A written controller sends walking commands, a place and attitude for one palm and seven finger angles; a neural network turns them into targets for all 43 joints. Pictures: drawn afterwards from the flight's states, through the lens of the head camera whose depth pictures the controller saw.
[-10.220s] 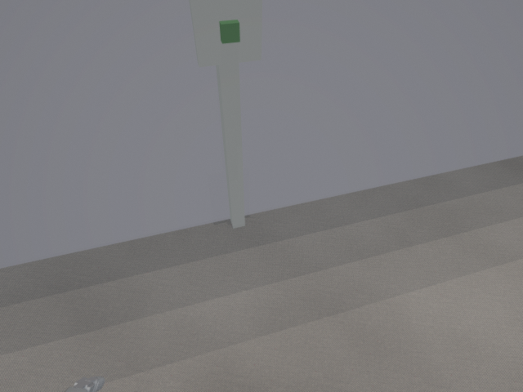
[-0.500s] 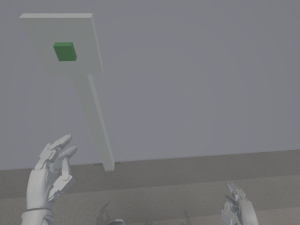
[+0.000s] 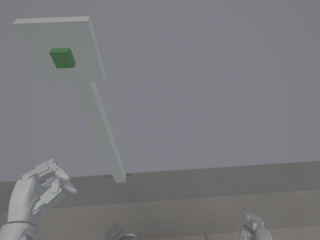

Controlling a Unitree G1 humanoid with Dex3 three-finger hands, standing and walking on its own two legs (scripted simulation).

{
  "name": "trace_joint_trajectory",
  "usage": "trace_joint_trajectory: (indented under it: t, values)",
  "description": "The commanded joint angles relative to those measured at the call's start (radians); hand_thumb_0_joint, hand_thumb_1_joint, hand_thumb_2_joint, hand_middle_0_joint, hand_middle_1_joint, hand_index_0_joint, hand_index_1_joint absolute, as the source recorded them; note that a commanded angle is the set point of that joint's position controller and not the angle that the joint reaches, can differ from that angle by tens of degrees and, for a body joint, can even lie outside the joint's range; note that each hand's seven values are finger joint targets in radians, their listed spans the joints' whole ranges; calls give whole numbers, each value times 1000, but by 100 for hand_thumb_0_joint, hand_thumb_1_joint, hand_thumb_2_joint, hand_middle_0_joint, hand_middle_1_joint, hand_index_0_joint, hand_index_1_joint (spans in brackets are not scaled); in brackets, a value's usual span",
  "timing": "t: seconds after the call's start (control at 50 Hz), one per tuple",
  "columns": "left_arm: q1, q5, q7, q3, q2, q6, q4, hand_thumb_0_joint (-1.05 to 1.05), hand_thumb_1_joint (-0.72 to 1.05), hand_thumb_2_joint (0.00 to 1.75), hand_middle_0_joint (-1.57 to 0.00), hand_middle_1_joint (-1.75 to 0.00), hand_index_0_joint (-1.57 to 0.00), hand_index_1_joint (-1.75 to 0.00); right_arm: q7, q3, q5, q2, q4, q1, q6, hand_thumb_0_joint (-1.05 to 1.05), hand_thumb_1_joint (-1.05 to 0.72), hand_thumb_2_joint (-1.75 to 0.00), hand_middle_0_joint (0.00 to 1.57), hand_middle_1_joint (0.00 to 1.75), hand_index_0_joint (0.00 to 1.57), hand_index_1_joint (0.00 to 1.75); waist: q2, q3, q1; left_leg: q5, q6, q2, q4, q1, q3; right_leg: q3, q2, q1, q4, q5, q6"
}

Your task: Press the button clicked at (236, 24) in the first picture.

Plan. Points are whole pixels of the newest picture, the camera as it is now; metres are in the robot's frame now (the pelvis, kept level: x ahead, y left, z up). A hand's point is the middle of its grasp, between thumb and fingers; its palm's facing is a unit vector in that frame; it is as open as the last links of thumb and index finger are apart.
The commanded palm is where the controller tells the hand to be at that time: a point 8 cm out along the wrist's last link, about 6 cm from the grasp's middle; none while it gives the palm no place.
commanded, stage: raise the hand and make a fist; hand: left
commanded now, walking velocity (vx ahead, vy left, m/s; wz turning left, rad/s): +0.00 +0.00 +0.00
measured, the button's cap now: (63, 57) +0.53 +0.29 +0.20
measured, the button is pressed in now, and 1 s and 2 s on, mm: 0 0 0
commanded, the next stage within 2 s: aim a knuckle at the button in 1.22 s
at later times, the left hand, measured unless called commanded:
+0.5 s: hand (42, 171) +0.22 +0.24 +0.14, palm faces +0.13 -0.99 -0.06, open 3.1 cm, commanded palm +0.19 +0.29 +0.15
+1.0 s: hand (36, 152) +0.24 +0.23 +0.19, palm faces +0.13 -0.99 -0.05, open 3.1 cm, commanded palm +0.20 +0.28 +0.19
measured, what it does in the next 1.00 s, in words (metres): stands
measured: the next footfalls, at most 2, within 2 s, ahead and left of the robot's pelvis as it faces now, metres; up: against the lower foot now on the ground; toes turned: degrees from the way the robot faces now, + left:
none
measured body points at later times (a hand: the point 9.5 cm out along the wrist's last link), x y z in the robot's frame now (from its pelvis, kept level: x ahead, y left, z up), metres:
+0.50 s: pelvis +0.01 +0.03 +0.02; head +0.00 +0.02 +0.47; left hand +0.21 +0.29 +0.15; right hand +0.22 -0.18 -0.03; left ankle +0.05 +0.15 -0.69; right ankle -0.02 -0.10 -0.69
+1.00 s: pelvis +0.00 +0.02 +0.04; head -0.03 +0.00 +0.48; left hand +0.22 +0.29 +0.19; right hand +0.19 -0.21 -0.02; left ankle +0.05 +0.15 -0.69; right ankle -0.02 -0.10 -0.69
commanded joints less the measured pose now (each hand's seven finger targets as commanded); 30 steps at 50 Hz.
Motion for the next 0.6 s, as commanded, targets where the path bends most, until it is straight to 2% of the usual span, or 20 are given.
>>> trace_joint_trajectory:
  t: [0.0,0.06,0.08,0.1,0.12,0.14,0.22,0.3,0.32,0.36,0.4,0.48,0.56,0.58]
  values:
    - [19,-5,21,83,121,-98,-224,0,90,90,-130,-150,-130,-150,1,-65,-4,-133,-172,-116,-75,0,-90,-90,20,30,20,30,-77,-107,32,209,75,-58,-109,196,17,71,-19,52,-227,416,63]
    - [13,3,19,44,109,-103,-252,0,90,90,-130,-150,-130,-150,5,-64,-2,-142,-175,-113,-86,0,-90,-90,20,30,20,30,-51,-88,27,203,79,-59,-135,228,19,44,-5,46,-236,361,45]
    - [3,6,22,46,117,-107,-275,0,90,90,-130,-150,-130,-150,4,-66,-1,-147,-175,-107,-90,0,-90,-90,20,30,20,30,-62,-104,22,211,81,-59,-142,250,20,38,-3,45,-237,362,44]
    - [15,8,25,51,121,-104,-289,0,90,90,-130,-150,-130,-150,3,-66,0,-148,-177,-104,-92,0,-90,-90,20,30,20,30,-39,-118,29,217,82,-59,-151,268,23,31,0,48,-237,360,39]
    - [6,8,30,57,127,-102,-307,0,90,90,-130,-150,-130,-150,2,-66,0,-148,-178,-103,-93,0,-90,-90,20,30,20,30,-45,-125,28,217,82,-59,-159,276,23,23,2,52,-239,352,38]
    - [-6,12,38,57,133,-102,-330,0,90,90,-130,-150,-130,-150,2,-64,1,-149,-177,-105,-95,0,-90,-90,20,30,20,30,-16,-129,29,223,81,-59,-164,292,24,19,5,54,-237,350,33]
    - [-37,24,68,43,125,-80,-377,0,90,90,-130,-150,-130,-150,7,-50,2,-147,-183,-111,-96,0,-90,-90,20,30,20,30,21,-106,29,211,74,-53,-199,323,13,-7,13,57,-241,314,22]
    - [-74,31,72,23,122,-25,-391,0,90,90,-130,-150,-130,-150,9,-36,7,-150,-196,-119,-92,0,-90,-90,20,30,20,30,26,-88,30,186,71,-50,-230,345,4,-12,17,71,-263,290,18]
    - [-90,33,70,11,115,-10,-405,0,90,90,-130,-150,-130,-150,11,-31,8,-149,-201,-123,-94,0,-90,-90,20,30,20,30,51,-84,29,187,70,-51,-237,358,5,-13,16,74,-269,293,17]
    - [-99,35,72,20,127,31,-393,0,90,90,-130,-150,-130,-150,10,-24,7,-151,-203,-123,-89,0,-90,-90,20,30,20,30,11,-76,36,189,70,-48,-253,357,-4,-19,19,99,-280,297,16]
    - [-134,34,71,14,127,65,-419,0,90,90,-130,-150,-130,-150,10,-18,10,-150,-213,-130,-88,0,-90,-90,20,30,20,30,36,-71,35,182,68,-49,-267,380,-3,-19,19,98,-292,296,17]
    - [-194,39,80,25,143,120,-446,0,90,90,-130,-150,-130,-150,10,-2,10,-147,-221,-139,-85,0,-90,-90,20,30,20,30,35,-58,39,178,65,-49,-294,400,-11,-23,20,119,-313,285,13]
    - [-250,28,80,40,154,165,-424,0,90,90,-130,-150,-130,-150,4,7,12,-147,-212,-153,-84,0,-90,-90,20,30,20,30,-10,-33,41,148,68,-53,-314,410,-11,-16,22,135,-354,263,15]
    - [-279,30,77,37,161,173,-439,0,90,90,-130,-150,-130,-150,3,8,14,-148,-213,-160,-87,0,-90,-90,20,30,20,30,19,-39,40,146,67,-54,-319,425,-7,-13,18,136,-357,259,16]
